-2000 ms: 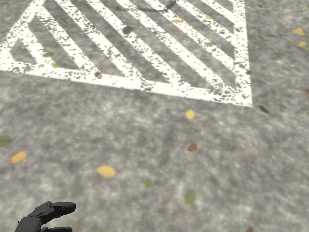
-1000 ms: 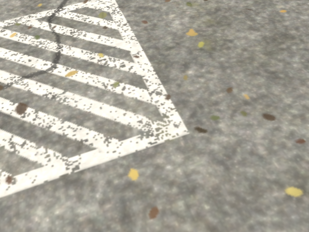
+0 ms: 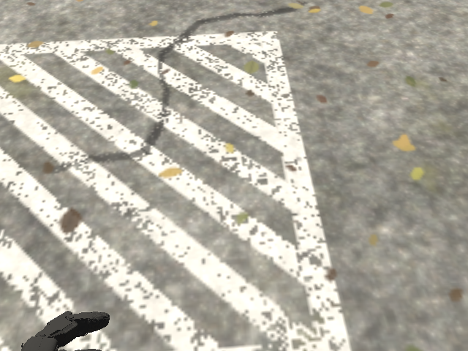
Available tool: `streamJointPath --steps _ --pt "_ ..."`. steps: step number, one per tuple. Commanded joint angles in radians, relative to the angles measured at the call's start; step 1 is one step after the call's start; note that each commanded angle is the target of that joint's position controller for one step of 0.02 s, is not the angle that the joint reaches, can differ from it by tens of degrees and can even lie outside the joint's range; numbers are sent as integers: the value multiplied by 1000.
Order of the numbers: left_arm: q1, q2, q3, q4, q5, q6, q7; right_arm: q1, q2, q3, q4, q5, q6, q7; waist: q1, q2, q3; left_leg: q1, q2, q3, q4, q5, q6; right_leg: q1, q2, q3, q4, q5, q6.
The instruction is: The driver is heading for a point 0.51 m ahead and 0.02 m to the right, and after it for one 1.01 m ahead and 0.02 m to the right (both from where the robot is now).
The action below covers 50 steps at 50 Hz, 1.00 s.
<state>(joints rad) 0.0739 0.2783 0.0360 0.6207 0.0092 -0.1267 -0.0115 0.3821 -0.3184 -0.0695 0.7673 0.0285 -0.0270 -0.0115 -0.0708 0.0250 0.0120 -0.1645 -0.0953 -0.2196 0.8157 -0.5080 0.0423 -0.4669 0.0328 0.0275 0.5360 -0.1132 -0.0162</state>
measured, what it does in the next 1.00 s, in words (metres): walks ahead: left foot, then right foot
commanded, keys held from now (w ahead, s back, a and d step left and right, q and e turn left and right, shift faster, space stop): w+q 0.12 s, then w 0.26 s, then w+e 0.16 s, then e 0.46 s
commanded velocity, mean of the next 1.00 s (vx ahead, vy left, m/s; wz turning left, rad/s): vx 0.37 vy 0.00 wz -0.04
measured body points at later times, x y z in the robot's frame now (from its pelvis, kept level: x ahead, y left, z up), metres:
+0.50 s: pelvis +0.26 +0.06 +0.00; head +0.30 +0.08 +0.45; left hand +0.20 +0.34 -0.13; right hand +0.53 -0.13 -0.06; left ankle +0.34 +0.17 -0.72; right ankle +0.11 -0.12 -0.68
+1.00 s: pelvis +0.45 +0.06 +0.00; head +0.50 +0.05 +0.45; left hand +0.65 +0.32 -0.08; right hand +0.56 -0.23 -0.12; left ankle +0.35 +0.20 -0.65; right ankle +0.54 -0.02 -0.72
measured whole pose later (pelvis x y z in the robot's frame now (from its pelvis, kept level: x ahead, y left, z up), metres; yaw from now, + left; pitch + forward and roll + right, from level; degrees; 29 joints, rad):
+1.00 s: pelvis +0.45 +0.06 +0.00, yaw -6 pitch +2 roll +2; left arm 0.14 0.30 0.07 0.65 0.01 -0.01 -0.03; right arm 0.14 -0.30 -0.07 0.77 0.00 -0.01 -0.02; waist 0.00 0.00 0.08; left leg -0.34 0.01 0.05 1.08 -0.56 -0.03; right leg -0.48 0.03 -0.01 0.59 -0.15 -0.08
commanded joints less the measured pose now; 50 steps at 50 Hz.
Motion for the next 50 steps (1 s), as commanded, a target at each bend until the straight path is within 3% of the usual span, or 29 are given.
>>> streamJointPath --steps 1,2,3,4,6,8,11,14,16,19,20,21,22,23,24,25,26,28,29,31,33,37,42,45,46,47,48,49,50 --pt "289 153 64 -2 -7 11 9 2 -134 -13 -104 16 -22 1 163 -183 -203 -621 88 36 507 24 -30 719 -425 634 -226 -399 -204" --pt "238 131 55 -4 0 18 11 -71 -138 -16 -121 3 -17 0 155 -112 -115 -603 122 75 490 102 -37 597 -377 483 -236 -272 -170" --pt "205 112 48 5 3 22 11 -113 -126 -18 -136 -9 -16 2 139 -96 -48 -585 148 80 445 149 -42 495 -335 381 -260 -152 -161" --pt "186 97 42 12 8 21 13 -116 -109 -21 -143 -6 -12 9 115 -121 -20 -546 173 84 409 179 -43 429 -304 299 -288 -85 -150" --pt "173 94 44 28 1 14 12 -102 -64 -14 -145 3 2 16 95 -144 -1 -507 189 114 363 200 -47 365 -281 201 -338 -26 -157" --pt "188 115 52 55 -5 6 7 -134 -30 -3 -161 -7 8 16 91 -118 18 -514 192 116 279 223 -53 337 -289 152 -375 34 -183" --pt "194 145 61 87 -8 6 2 -185 -9 10 -168 -15 -1 25 94 -89 22 -514 192 119 99 347 -54 359 -285 70 -397 110 -197" --pt "208 169 64 116 -23 17 3 -286 -1 21 -183 -15 -21 43 123 -78 43 -449 177 177 -94 483 -43 357 -258 -14 -401 143 -175" --pt "255 187 68 145 -34 26 4 -352 -2 24 -203 -11 -28 52 144 -81 55 -423 167 202 -167 503 -33 387 -273 -23 -398 140 -168" --pt "290 209 73 182 -45 44 5 -395 -29 16 -227 -10 -31 59 134 -97 64 -408 150 216 -241 420 4 480 -314 -19 -354 220 -149" --pt "294 215 73 191 -49 52 6 -381 -43 9 -227 -13 -33 58 115 -105 51 -353 134 230 -267 385 20 492 -316 -14 -311 320 -141" --pt "283 221 72 198 -52 59 8 -308 -66 -5 -209 -18 -36 55 60 -110 6 -226 104 254 -310 390 39 483 -298 -32 -216 472 -123" --pt "286 205 62 203 -50 62 10 -160 -110 -31 -162 -21 -36 47 -16 -97 -83 -4 79 272 -335 422 64 421 -251 -65 -45 551 -96" --pt "285 156 38 183 -28 58 11 16 -181 -56 -127 -30 -31 32 -90 -29 -218 300 227 117 -296 445 114 218 -201 -89 233 316 -54" --pt "392 26 -2 152 -15 43 5 52 -273 -67 -123 -42 -26 22 -20 233 -350 579 501 -357 -390 281 258 -149 -23 -71 599 -401 15" --pt "345 126 22 172 -42 29 4 59 -184 -47 -126 -37 -30 22 -68 153 -373 526 512 -468 -480 169 267 -232 -36 93 735 -479 13" --pt "270 173 40 143 -65 24 2 7 -139 -30 -115 -32 -36 24 -53 129 -215 419 477 -304 -497 197 224 -303 -81 87 757 -402 3" --pt "209 153 43 137 -41 31 12 -115 -70 -11 -109 -35 -48 31 12 78 -74 190 396 -88 -548 412 179 -247 -145 60 669 -256 11" --pt "239 141 46 151 -36 48 15 -158 -44 -5 -110 -45 -57 33 51 89 -52 108 369 3 -568 591 166 -170 -160 69 646 -220 21" --pt "293 91 41 170 -36 79 20 -199 -40 -10 -94 -49 -77 33 97 67 -49 23 362 119 -583 856 171 -84 -148 59 616 -202 44" --pt "261 74 40 145 -28 97 23 -232 -63 -19 -80 -49 -81 20 114 57 -16 -16 359 209 -605 946 171 -102 -141 47 539 -141 64" --pt "150 41 26 91 -18 99 -4 -232 -93 -27 -56 -43 -58 -11 77 54 -14 -7 316 351 -602 920 146 -45 -126 -14 257 97 59" --pt "80 85 45 22 -14 111 -41 -209 -135 -43 -27 -13 -18 -22 62 46 -26 121 377 360 -499 902 127 -43 -107 -39 120 41 10" --pt "171 127 73 20 -11 114 -46 -237 -137 -49 -33 9 6 -32 122 33 -67 118 347 392 -256 990 73 97 -36 -97 11 2 -52" --pt "255 183 96 37 -6 109 -30 -192 -114 -42 -27 0 7 -31 152 -47 -121 60 272 417 -65 895 15 251 -17 -62 -77 233 -92" --pt "283 294 121 19 -4 112 -2 -150 -57 -20 -54 -54 1 -23 121 -283 -185 -208 162 428 256 304 -68 480 -238 243 -40 782 -200" --pt "246 310 111 -21 18 108 -4 -103 -43 -6 -74 -59 -1 -10 81 -329 -350 -432 -2 245 515 -221 -108 642 -430 636 -108 697 -425" --pt "211 239 95 -41 3 105 -14 -155 -107 -21 -55 -32 3 1 129 -151 -356 -460 61 115 554 -163 -91 594 -387 554 -152 522 -388" --pt "159 202 84 -45 -9 102 -13 -210 -106 -22 -73 -14 8 1 109 -109 -251 -491 89 123 519 -82 -75 498 -338 451 -164 384 -330"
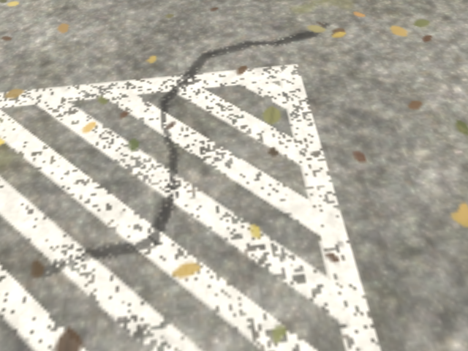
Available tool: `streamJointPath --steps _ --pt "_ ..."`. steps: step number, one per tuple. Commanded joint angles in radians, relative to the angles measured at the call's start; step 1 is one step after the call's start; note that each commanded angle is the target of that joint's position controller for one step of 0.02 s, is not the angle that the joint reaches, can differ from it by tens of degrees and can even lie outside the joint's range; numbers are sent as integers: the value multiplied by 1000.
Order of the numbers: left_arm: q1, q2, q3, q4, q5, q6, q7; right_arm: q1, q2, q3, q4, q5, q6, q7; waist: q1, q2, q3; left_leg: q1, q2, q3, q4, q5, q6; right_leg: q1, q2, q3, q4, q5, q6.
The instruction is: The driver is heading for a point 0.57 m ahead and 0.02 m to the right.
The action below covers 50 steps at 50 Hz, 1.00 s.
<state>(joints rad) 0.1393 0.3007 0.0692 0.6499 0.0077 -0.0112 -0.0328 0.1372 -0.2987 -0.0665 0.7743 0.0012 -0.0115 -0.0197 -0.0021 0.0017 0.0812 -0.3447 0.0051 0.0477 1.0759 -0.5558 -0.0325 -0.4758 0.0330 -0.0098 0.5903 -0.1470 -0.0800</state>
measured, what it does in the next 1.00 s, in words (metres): steps on the spot, turning right: left foot, then right foot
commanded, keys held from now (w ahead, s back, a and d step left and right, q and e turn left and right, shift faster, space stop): e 0.38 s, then no key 0.62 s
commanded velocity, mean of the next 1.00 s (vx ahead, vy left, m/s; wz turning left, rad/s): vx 0.02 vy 0.00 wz -0.34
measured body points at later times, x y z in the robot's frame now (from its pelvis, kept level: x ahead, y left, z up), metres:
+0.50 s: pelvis +0.05 +0.05 +0.02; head +0.08 +0.07 +0.47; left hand +0.29 +0.29 -0.08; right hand +0.08 -0.25 -0.08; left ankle +0.10 +0.16 -0.72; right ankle +0.02 -0.08 -0.65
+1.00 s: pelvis +0.04 +0.03 +0.01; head +0.04 +0.02 +0.46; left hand +0.26 +0.21 -0.09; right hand +0.04 -0.26 -0.11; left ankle +0.10 +0.17 -0.72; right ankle -0.01 -0.08 -0.72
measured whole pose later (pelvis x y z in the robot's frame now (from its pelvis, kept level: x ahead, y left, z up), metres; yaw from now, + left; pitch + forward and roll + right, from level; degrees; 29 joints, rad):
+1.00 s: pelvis +0.04 +0.03 +0.01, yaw -20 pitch -1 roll +0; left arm 0.19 0.22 0.03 0.72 0.02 0.02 0.01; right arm 0.19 -0.27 -0.04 0.86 -0.01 0.00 -0.02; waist -0.03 0.00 0.03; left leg -0.20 0.05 0.01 0.47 -0.24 -0.05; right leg -0.18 0.02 0.05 0.51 -0.30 -0.01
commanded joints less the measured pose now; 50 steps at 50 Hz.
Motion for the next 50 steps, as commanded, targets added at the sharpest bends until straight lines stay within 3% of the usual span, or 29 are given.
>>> streamJointPath --steps 1,2,4,5,9,14,17,18,19,20,21,23,24,27,30,32,34,35,36,37,38,39,40,42,50 --pt "56 153 45 -72 -23 -9 12 20 -112 -25 -67 3 0 -2 18 -12 -241 -312 21 -140 178 28 -2 408 -287 422 -239 293 -208" --pt "21 140 40 -76 -26 -1 22 7 -123 -30 -70 -9 10 -14 1 -29 -202 -275 36 -141 97 80 -6 318 -253 385 -258 215 -179" --pt "-4 147 43 -92 -4 10 34 32 -100 -27 -63 -9 19 -16 -24 -94 -196 -181 9 -120 13 139 -21 220 -200 348 -279 192 -162" --pt "0 152 46 -95 -1 13 41 40 -87 -24 -58 -7 19 -18 -23 -106 -205 -164 -1 -118 -37 146 -31 215 -192 340 -278 201 -163" --pt "12 172 57 -98 -10 25 63 8 -70 -15 -62 -5 18 -20 1 -120 -225 -120 -15 -137 -204 209 -53 203 -174 371 -273 42 -149" --pt "7 167 58 -107 -10 44 61 -6 -86 -21 -72 4 -1 -3 20 -170 -200 -54 -37 -143 -373 213 -34 201 -165 472 -262 -87 -126" --pt "-10 155 54 -113 -27 57 65 71 -93 -32 -50 6 -17 11 -24 -166 -191 96 -35 -116 -639 335 12 170 -122 486 -197 -69 -75" --pt "19 123 45 -112 -28 59 66 101 -149 -48 -48 -8 -17 8 -19 -81 -195 193 96 -214 -724 350 60 86 -63 426 -96 -183 -22" --pt "37 82 37 -137 -29 54 64 76 -248 -68 -53 -33 -6 1 31 215 -149 229 308 -466 -792 430 190 -116 107 203 123 -390 43" --pt "33 155 57 -136 -11 38 62 51 -210 -60 -74 -59 -9 3 8 271 -139 141 409 -597 -819 503 305 -138 87 170 371 -472 91" --pt "58 193 73 -110 -13 37 59 -9 -154 -42 -100 -50 -13 -4 29 185 -132 121 366 -513 -797 531 293 -116 64 199 495 -410 104" --pt "102 153 68 -60 -11 54 66 -61 -105 -28 -109 -12 -12 -9 42 123 -114 150 252 -348 -755 547 218 -127 65 183 596 -310 136" --pt "103 123 59 -56 -12 59 66 -49 -96 -21 -105 -4 -9 -11 32 120 -107 160 240 -313 -747 609 222 -132 67 181 628 -293 150" --pt "37 76 36 -79 -24 57 65 9 -93 -17 -88 -10 2 -13 -7 148 -116 237 208 -240 -735 669 236 -111 48 133 481 -266 175" --pt "-2 35 11 -92 -15 55 58 14 -114 -20 -79 -8 9 -10 -28 197 -145 245 209 -210 -717 687 237 45 -11 75 216 -298 178" --pt "-1 53 13 -87 -21 54 54 40 -143 -27 -67 0 15 -4 -42 218 -144 233 222 -227 -704 717 247 129 -11 27 78 -283 171" --pt "59 55 15 -50 -20 52 51 34 -138 -21 -57 16 18 0 -8 190 -134 203 210 -220 -668 730 225 248 -2 1 -175 -92 139" --pt "67 67 16 -41 -13 51 51 70 -122 -15 -40 23 12 2 -5 161 -127 166 195 -214 -662 700 186 328 -12 25 -290 22 110" --pt "75 106 19 -49 -6 52 58 97 -102 -5 -33 7 -2 8 -18 91 -164 95 172 -193 -638 608 120 451 -91 118 -270 170 77" --pt "78 179 31 -55 4 57 68 117 -62 10 -45 -31 -22 21 -59 -111 -209 21 89 -106 -558 417 56 525 -219 236 -181 430 16" --pt "23 107 13 -44 12 52 56 86 -38 18 -43 -30 -26 19 -56 -186 -201 94 63 -70 -623 297 7 373 -232 238 -186 285 -53" --pt "-4 58 3 -54 14 43 44 30 -77 12 -37 -32 -24 16 -29 -125 -162 125 55 -62 -620 353 -17 338 -173 209 -199 136 -31" --pt "12 51 0 -39 21 35 42 5 -84 9 -32 -28 -21 15 -12 -104 -148 131 49 -52 -615 392 -21 322 -142 188 -203 71 -1" --pt "17 74 2 -27 14 22 40 23 -88 7 -18 -21 -7 8 -16 -100 -98 137 52 -55 -622 419 -16 278 -124 179 -208 54 22" --pt "31 51 -10 15 9 13 47 50 -77 8 54 -14 -2 -3 -21 -39 -66 169 57 -56 -646 426 -17 243 -99 161 -209 6 33"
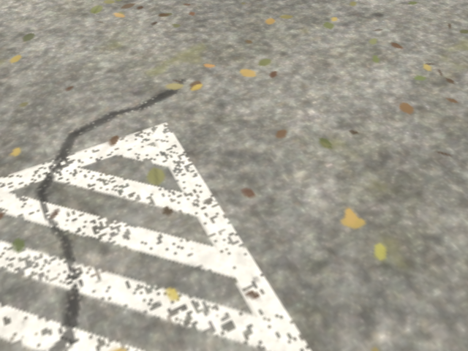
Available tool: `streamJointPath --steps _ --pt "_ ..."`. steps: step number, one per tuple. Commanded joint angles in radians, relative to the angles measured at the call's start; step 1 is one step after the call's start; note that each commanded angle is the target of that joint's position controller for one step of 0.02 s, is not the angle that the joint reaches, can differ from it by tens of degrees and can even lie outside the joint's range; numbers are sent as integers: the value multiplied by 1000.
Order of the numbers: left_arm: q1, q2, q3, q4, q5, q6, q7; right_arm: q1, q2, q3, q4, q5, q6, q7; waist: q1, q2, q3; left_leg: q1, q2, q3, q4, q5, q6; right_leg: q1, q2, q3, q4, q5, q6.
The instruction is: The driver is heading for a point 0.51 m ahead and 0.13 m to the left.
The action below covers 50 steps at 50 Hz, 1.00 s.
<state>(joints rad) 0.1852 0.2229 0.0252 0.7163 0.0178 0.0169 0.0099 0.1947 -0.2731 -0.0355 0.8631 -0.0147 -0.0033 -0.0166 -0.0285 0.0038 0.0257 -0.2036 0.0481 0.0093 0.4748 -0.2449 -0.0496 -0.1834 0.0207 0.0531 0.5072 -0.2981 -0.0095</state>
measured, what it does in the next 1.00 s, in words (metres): stands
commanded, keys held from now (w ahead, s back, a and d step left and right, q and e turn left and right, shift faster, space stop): no key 1.00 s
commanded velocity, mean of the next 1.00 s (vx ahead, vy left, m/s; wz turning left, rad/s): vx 0.00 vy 0.00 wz -0.01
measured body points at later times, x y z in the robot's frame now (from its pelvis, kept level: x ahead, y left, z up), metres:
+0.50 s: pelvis +0.00 +0.00 +0.00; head +0.01 +0.00 +0.45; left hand +0.08 +0.26 -0.13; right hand +0.05 -0.27 -0.14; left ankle +0.01 +0.15 -0.74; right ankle -0.01 -0.12 -0.74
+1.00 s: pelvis +0.00 +0.01 +0.00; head +0.01 +0.01 +0.45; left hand +0.03 +0.26 -0.15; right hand +0.02 -0.24 -0.15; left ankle +0.01 +0.15 -0.74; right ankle -0.01 -0.12 -0.74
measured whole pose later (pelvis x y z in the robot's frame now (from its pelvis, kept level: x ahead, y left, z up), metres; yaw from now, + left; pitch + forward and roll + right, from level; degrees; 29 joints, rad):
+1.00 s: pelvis +0.00 +0.01 +0.00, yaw +0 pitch -1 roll +0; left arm 0.25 0.21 0.01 1.06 0.00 0.01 0.04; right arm 0.25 -0.21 -0.02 1.10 0.00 0.01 -0.05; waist -0.01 0.00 0.04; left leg -0.20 0.04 0.00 0.48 -0.25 -0.04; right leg -0.17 0.01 0.05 0.48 -0.29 0.00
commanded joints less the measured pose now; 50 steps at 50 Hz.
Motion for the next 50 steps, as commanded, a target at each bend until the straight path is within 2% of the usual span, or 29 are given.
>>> streamJointPath --steps 1,12,25,37,50 --pt "-14 127 33 -44 -1 -16 5 -6 -104 -24 -26 2 -10 -8 6 -36 -12 31 14 -17 -46 117 0 -48 -84 95 -125 159 -37" --pt "16 119 32 56 -8 -20 10 8 -106 -25 66 9 -6 -22 6 -16 -18 46 14 -13 -55 132 3 -29 -56 58 -117 203 -26" --pt "48 116 24 183 -14 -20 21 31 -86 -19 150 12 1 -31 9 -10 3 39 3 -2 -63 130 13 -27 -37 28 -118 204 -13" --pt "72 105 13 269 -17 -19 26 62 -61 -10 197 13 4 -35 14 -4 15 33 -5 4 -65 124 19 -34 -29 12 -122 189 -8" --pt "102 87 3 326 -19 -16 28 103 -36 0 224 14 4 -36 18 -2 27 20 -12 6 -64 113 25 -45 -24 0 -123 170 -3"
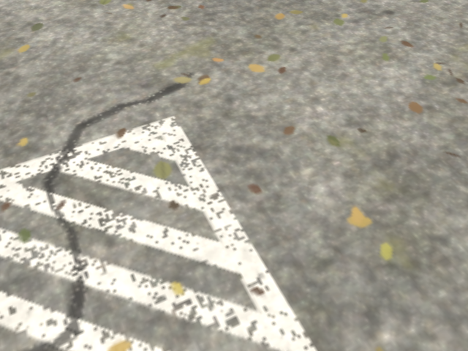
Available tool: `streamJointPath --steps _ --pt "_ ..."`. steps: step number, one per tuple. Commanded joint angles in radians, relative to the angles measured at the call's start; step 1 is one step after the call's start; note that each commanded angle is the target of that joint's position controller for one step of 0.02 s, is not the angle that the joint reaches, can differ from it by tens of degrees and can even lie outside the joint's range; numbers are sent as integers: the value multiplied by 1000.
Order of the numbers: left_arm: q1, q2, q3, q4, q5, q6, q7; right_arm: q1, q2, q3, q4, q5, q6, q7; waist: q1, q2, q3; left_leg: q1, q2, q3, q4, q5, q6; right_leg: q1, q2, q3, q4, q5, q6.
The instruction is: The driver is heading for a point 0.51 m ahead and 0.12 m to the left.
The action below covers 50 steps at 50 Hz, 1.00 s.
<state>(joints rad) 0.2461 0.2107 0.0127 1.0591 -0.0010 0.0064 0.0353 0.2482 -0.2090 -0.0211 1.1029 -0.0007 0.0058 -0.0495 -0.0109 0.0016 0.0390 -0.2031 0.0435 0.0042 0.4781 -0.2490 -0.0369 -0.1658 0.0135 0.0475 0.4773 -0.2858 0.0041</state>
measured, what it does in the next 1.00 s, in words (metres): walks ahead: right foot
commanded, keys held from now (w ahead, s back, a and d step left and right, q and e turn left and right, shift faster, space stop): no key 0.02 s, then w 0.60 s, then w+q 0.20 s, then no key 0.18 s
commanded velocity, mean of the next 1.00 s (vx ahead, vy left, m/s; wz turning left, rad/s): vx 0.34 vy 0.00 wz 0.08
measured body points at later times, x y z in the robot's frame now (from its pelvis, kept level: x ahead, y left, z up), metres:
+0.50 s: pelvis +0.12 +0.03 +0.01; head +0.13 +0.05 +0.46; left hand +0.25 +0.29 -0.13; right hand +0.01 -0.19 -0.13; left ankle +0.01 +0.13 -0.74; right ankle +0.18 -0.11 -0.67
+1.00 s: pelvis +0.39 -0.01 +0.01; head +0.41 -0.01 +0.46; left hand +0.37 +0.25 -0.14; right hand +0.54 -0.27 -0.12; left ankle +0.47 +0.15 -0.68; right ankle +0.38 -0.10 -0.74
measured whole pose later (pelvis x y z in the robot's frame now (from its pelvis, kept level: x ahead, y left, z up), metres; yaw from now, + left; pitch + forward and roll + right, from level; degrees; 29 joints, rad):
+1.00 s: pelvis +0.39 -0.01 +0.01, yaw +7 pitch +0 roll -2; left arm 0.28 0.23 0.05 1.05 0.02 -0.11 -0.01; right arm 0.18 -0.26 -0.07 0.89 0.01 -0.06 -0.03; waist 0.04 0.04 0.04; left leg -0.63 0.10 -0.06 0.92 -0.17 0.02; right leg -0.11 0.05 -0.14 0.27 -0.17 -0.06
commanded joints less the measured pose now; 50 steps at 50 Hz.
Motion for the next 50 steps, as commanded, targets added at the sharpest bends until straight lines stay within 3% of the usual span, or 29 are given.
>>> streamJointPath --steps 1,3,5,7,9,10,12,13,14,15,16,17,19,21,23,26,31,33,34,35,36,37,38,39,40,41,42,45,50 --pt "43 98 15 -14 0 -6 3 52 -99 -14 -15 0 -5 -3 1 0 14 19 -7 12 -67 116 12 -63 -16 5 -93 157 -16" --pt "65 99 17 0 -7 -1 7 77 -88 -13 -1 7 -2 -6 4 -10 3 9 -43 47 -38 -129 25 -74 6 -9 -95 -128 -34" --pt "65 127 26 -13 -15 -3 11 63 -98 -18 -17 12 -7 -10 11 -27 86 -91 -51 42 -3 -386 54 -162 -14 33 -112 -441 -76" --pt "95 139 33 -16 -23 -24 5 49 -75 -13 -36 14 -33 -2 25 -66 134 -171 -46 31 57 -370 70 -168 -86 137 -153 -512 -121" --pt "156 178 49 -4 -30 -44 -3 32 -38 -7 -55 18 -66 17 44 -166 115 -237 -65 69 202 -231 68 -91 -202 315 -235 -553 -188" --pt "154 188 54 -7 -33 -49 -6 31 -31 -5 -62 23 -80 27 37 -194 117 -223 -53 52 252 -197 84 -113 -256 399 -269 -556 -221" --pt "60 172 48 -44 -36 -55 -11 96 -29 -6 -51 34 -100 40 -29 -174 137 -89 -42 39 132 -201 129 -212 -242 362 -249 -483 -205" --pt "-15 159 44 -72 -39 -57 -13 192 -35 -11 -18 33 -105 41 -83 -139 141 66 -42 20 -6 -161 142 -300 -179 265 -170 -388 -161" --pt "-76 109 31 -102 -36 -66 -16 317 -104 -32 20 25 -109 39 -125 14 109 224 56 -155 -104 -171 165 -418 -76 101 65 -213 -95" --pt "-97 61 21 -146 -28 -87 -13 454 -250 -71 47 27 -117 51 -151 309 48 361 269 -553 -272 -227 277 -567 49 -70 414 -168 -29" --pt "-98 97 29 -152 -36 -107 -13 431 -206 -53 35 5 -127 56 -119 241 47 367 357 -722 -307 -190 323 -662 19 17 622 -251 -38" --pt "-70 100 31 -140 -46 -119 -24 357 -147 -38 9 2 -134 56 -73 144 88 358 340 -628 -286 -106 303 -713 -29 46 729 -186 -61" --pt "-69 107 38 -128 -40 -133 -38 287 -112 -24 -21 8 -131 64 -44 73 92 361 266 -418 -293 51 248 -748 -88 16 720 -36 -85" --pt "-110 107 48 -141 -29 -131 -51 305 -61 -6 -20 3 -112 60 -45 95 74 343 197 -255 -307 248 203 -694 -115 -26 634 40 -77" --pt "-150 62 38 -156 -27 -119 -63 320 -68 -2 -28 -2 -97 46 -45 92 68 303 169 -176 -326 320 203 -654 -108 -65 531 97 -51" --pt "-308 23 16 -221 -25 -111 -68 291 -123 -9 -57 -6 -90 26 -60 86 108 144 136 -99 -382 285 206 -513 -66 -108 257 227 -19" --pt "-390 89 23 -275 -33 -109 -80 315 -158 -31 -47 19 -95 21 -34 107 126 210 200 -75 -381 368 196 -408 -45 -92 77 289 -61" --pt "-313 137 47 -268 -30 -116 -79 295 -172 -40 -55 14 -85 23 29 123 49 269 213 -75 -244 698 174 -273 -5 -98 66 246 -91" --pt "-181 172 68 -233 -33 -116 -73 274 -173 -41 -64 7 -76 25 99 136 -37 257 192 -58 -93 856 156 -109 23 -109 69 228 -112" --pt "-1 216 93 -182 -38 -113 -62 247 -169 -37 -84 0 -70 29 184 131 -144 144 145 -42 119 829 126 143 -1 -82 69 226 -139" --pt "173 306 114 -152 -20 -105 -47 261 -117 -17 -117 -22 -72 33 213 -25 -306 -97 58 -11 454 417 98 453 -238 191 75 123 -197" --pt "192 313 105 -138 2 -106 -62 408 46 18 -108 13 -90 41 116 -301 -472 -375 -103 -94 771 -313 61 648 -454 686 -127 -128 -340" --pt "113 207 80 -145 -7 -113 -65 309 -82 -13 -114 46 -110 39 131 -189 -318 -453 -51 -173 880 -294 80 499 -404 671 -218 -183 -279" --pt "14 160 66 -159 -13 -120 -64 208 -129 -31 -148 65 -116 35 103 -135 -159 -490 -2 -138 879 -192 96 330 -381 482 -232 -114 -230" --pt "-65 136 59 -167 -10 -129 -68 169 -121 -34 -152 58 -114 23 65 -41 -95 -434 49 -125 842 -101 96 175 -349 349 -256 32 -206" --pt "-99 111 55 -161 -2 -135 -72 162 -105 -45 -149 43 -104 17 36 -34 -58 -380 77 -123 795 -51 97 69 -308 232 -281 117 -185" --pt "-113 96 50 -148 13 -138 -73 186 -84 -48 -145 40 -89 18 4 -65 -44 -312 92 -128 768 -31 97 -3 -274 148 -300 216 -175" --pt "-96 99 47 -110 20 -147 -67 196 -56 -57 -157 32 -57 12 -39 -73 -9 -283 69 -103 697 -49 82 -89 -248 0 -303 603 -209" --pt "-86 157 51 -89 16 -123 -28 3 -36 -38 -232 2 -61 35 -17 -59 -23 -264 59 -28 303 192 45 -79 -202 -134 -289 735 -208"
